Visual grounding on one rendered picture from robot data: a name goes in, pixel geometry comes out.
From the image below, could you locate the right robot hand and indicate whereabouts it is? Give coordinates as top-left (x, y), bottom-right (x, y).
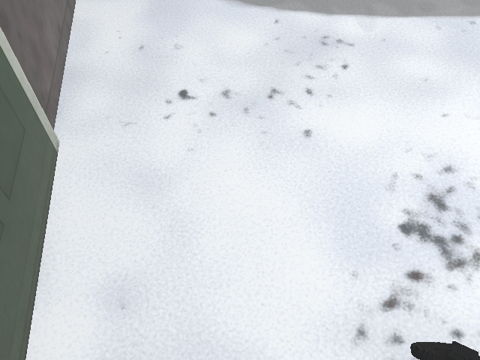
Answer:
top-left (410, 341), bottom-right (480, 360)

